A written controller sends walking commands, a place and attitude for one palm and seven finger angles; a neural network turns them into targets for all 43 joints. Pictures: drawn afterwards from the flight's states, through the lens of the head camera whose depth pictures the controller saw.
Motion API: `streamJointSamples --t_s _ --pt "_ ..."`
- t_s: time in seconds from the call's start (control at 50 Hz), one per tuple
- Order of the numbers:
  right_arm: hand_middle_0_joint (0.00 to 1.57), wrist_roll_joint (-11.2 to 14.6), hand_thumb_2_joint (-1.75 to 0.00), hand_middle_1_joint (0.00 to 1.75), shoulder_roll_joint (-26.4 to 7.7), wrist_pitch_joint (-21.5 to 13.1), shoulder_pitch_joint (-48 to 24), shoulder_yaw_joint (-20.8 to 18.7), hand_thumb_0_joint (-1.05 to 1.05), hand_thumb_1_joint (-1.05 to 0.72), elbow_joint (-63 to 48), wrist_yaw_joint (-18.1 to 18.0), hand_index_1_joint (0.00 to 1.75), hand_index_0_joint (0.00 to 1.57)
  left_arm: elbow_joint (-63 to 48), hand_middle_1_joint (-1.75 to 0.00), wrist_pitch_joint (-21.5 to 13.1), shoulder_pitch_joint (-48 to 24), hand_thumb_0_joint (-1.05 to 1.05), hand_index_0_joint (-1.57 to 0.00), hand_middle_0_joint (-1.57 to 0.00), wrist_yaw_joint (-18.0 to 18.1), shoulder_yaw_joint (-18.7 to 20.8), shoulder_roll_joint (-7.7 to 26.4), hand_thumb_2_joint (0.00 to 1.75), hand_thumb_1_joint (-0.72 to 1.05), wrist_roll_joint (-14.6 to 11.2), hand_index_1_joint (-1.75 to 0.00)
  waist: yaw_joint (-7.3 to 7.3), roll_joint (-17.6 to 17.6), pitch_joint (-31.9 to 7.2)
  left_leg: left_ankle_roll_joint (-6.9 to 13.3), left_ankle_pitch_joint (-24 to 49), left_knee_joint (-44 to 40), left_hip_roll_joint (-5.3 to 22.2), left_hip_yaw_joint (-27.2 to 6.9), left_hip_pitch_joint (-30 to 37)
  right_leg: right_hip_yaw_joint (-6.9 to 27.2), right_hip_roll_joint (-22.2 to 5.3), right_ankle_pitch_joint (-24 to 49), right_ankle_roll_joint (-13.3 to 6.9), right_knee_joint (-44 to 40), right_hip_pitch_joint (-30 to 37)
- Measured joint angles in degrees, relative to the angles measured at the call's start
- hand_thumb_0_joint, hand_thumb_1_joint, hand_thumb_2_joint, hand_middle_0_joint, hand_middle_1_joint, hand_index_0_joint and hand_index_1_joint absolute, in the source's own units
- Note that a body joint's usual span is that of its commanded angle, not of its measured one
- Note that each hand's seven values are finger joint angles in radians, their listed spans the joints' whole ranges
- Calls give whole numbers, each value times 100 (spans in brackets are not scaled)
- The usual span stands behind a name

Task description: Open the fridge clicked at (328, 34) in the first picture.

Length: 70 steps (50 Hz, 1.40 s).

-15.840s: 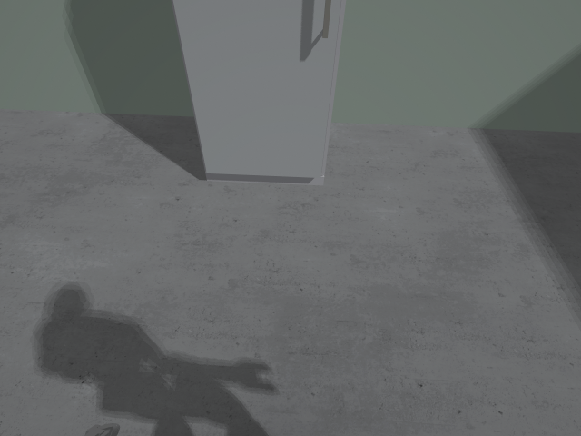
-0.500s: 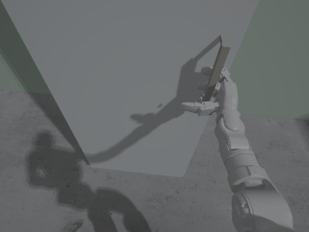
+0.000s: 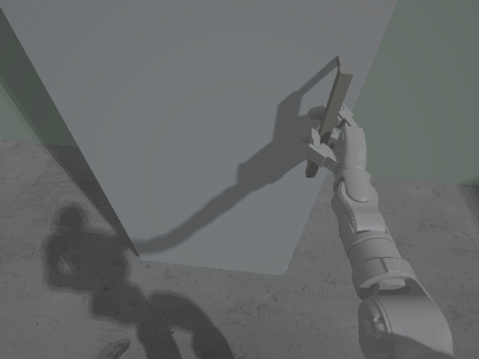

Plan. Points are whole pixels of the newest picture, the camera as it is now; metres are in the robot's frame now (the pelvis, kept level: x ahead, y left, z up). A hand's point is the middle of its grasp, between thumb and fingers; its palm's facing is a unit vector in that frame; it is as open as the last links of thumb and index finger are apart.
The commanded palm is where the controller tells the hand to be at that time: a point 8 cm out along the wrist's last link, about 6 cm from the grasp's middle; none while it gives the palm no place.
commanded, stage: grip the handle and tug to test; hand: right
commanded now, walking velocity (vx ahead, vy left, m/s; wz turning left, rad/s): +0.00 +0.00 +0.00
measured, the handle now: (323, 124) +0.50 -0.08 +0.14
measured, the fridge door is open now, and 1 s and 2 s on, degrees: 0 0 12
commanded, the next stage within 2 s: pull the door a little, standing still in 0.66 s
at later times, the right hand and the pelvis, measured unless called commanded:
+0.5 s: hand (312, 147) +0.44 -0.06 +0.13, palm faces -0.04 +1.00 +0.01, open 5.4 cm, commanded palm +0.39 -0.12 +0.12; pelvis +0.01 +0.00 +0.00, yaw +1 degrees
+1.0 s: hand (312, 149) +0.44 -0.06 +0.13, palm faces -0.03 +1.00 +0.01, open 5.6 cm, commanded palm +0.38 -0.12 +0.12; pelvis +0.04 +0.01 +0.01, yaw +0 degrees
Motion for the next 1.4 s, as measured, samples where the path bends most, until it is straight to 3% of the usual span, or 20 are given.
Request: streamJointSamples --t_s 0.42,0.78,1.04,1.24,1.32,1.4 --pt "40 17 -82 140 44 191 338 17 0 -76 -484 -75 137 38 -94 -30 69 -1 1 -20 -20 -34 15 -29 90 90 -1 -30 -8 -26 -37 -11 -9 -63 -28 -67 83 -62 -16 -30 -3 -77 117" --pt "32 67 -79 140 131 959 1439 215 1 -79 -2197 -74 136 32 -379 -30 289 -96 1 -20 -20 -100 63 -48 90 90 -10 -30 -113 -68 -84 19 -113 -301 -109 -121 456 -104 -68 -94 54 -391 547" --pt "31 55 -81 137 216 1303 1701 369 1 -78 -2626 -77 135 32 -539 -30 480 -380 1 -20 -20 -71 14 -80 90 90 19 -30 -208 -55 -108 31 -189 -389 -73 -62 664 -4 -22 -59 61 -448 705" --pt "22 145 -81 131 115 1619 3135 320 1 -80 -4259 66 128 22 -882 -30 653 -372 1 -20 -20 -186 -58 -145 90 90 -13 -30 -152 -49 -175 33 -237 -551 -129 -356 940 -63 8 39 77 -503 1013" --pt "21 157 -81 129 150 1766 4264 452 1 -80 -5511 92 127 21 -1037 -30 753 -368 1 -20 -20 -242 -36 -132 90 90 -20 -30 -170 -66 -228 32 -263 -559 -144 -404 1009 -52 16 72 80 -450 1093" --pt "23 37 -81 129 117 1718 5594 823 1 -77 -6798 130 127 22 -1152 -30 787 -413 1 -20 -20 -205 -23 -101 90 90 0 -30 -259 -78 -230 10 -307 -511 -136 -319 1091 37 30 79 49 -291 1141"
